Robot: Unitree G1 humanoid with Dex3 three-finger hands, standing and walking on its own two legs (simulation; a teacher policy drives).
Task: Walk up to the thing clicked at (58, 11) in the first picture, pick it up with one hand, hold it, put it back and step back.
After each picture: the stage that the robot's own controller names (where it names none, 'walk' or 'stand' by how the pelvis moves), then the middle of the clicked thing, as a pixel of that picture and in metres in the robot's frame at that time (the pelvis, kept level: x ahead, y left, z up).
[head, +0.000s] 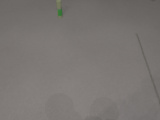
stand; (59, 9) +1.98 +0.25 -0.66
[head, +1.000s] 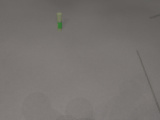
walk; (59, 22) +1.85 +0.19 -0.65
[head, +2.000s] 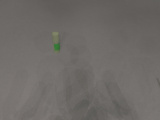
walk; (56, 42) +1.24 +0.19 -0.65
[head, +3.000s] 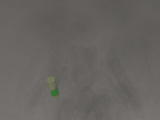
walk; (52, 88) +0.74 +0.22 -0.64
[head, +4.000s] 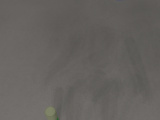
walk; (52, 117) +0.42 +0.23 -0.62
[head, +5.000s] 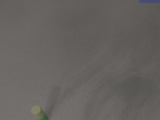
stand; (40, 115) +0.43 +0.36 -0.63
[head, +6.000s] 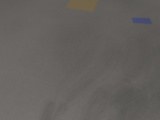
walk; out of the picture +0.40 +0.34 -0.65
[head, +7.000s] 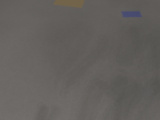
stand; out of the picture +0.33 +0.37 -0.66
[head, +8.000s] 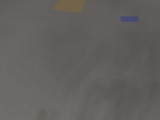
stand; out of the picture +0.33 +0.37 -0.66
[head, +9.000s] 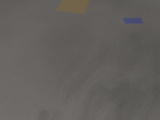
stand; out of the picture +0.33 +0.37 -0.66
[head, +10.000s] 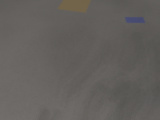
stand; out of the picture +0.33 +0.37 -0.66
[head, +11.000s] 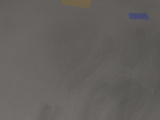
go down; out of the picture +0.34 +0.36 -0.66
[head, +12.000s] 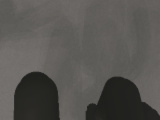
go down; out of the picture +0.40 +0.40 -0.24
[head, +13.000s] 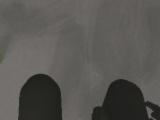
approach; out of the picture +0.39 +0.41 -0.25
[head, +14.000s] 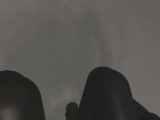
close in; out of the picture +0.35 +0.44 -0.15
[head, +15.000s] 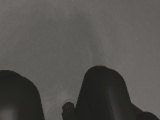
close; out of the picture +0.35 +0.42 -0.14
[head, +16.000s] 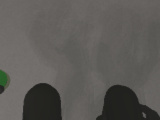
lift; out of the picture +0.31 +0.29 +0.00
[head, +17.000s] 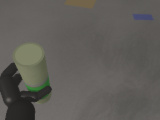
hold; (36, 78) +0.33 +0.15 +0.10
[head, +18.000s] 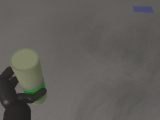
hold; (32, 81) +0.34 +0.17 +0.05
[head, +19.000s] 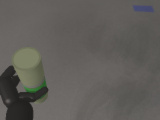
hold; (33, 80) +0.34 +0.16 +0.05
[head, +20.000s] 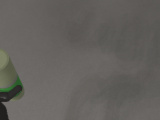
crouch; (6, 79) +0.36 +0.24 +0.01
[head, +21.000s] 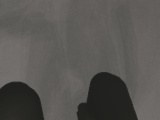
lower; out of the picture +0.43 +0.38 -0.04
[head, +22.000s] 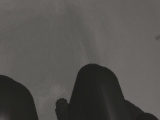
lower; out of the picture +0.38 +0.43 -0.14
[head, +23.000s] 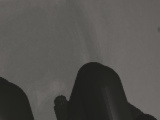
lower; out of the picture +0.38 +0.43 -0.15
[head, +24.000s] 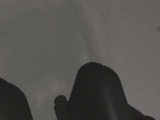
lower; out of the picture +0.38 +0.42 -0.15
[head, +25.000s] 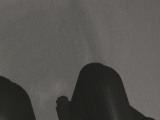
lower; out of the picture +0.38 +0.41 -0.14
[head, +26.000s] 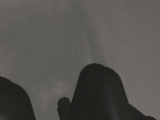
open; out of the picture +0.40 +0.42 -0.16
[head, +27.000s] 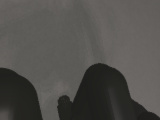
stand; out of the picture +0.39 +0.42 -0.16
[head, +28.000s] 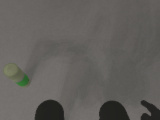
walk; (18, 76) +0.45 +0.34 -0.41
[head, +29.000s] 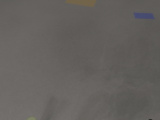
stand; out of the picture +0.41 +0.31 -0.60
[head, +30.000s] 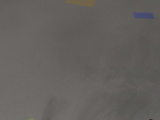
stand; out of the picture +0.40 +0.32 -0.60
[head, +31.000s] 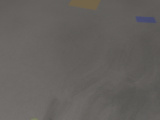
stand; out of the picture +0.41 +0.31 -0.63
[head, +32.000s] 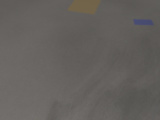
stand; out of the picture +0.43 +0.31 -0.66
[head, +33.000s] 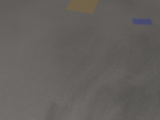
stand; out of the picture +0.39 +0.32 -0.66
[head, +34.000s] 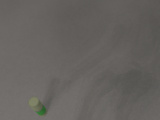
walk; (38, 107) +0.45 +0.35 -0.62
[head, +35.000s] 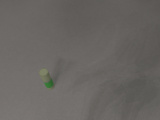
walk; (47, 79) +0.69 +0.32 -0.63
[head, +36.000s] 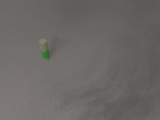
stand; (44, 50) +1.01 +0.30 -0.64
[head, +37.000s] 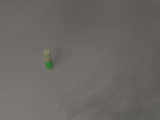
stand; (48, 60) +1.01 +0.31 -0.65
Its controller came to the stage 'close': yes
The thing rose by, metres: 0.70
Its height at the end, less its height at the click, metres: +0.00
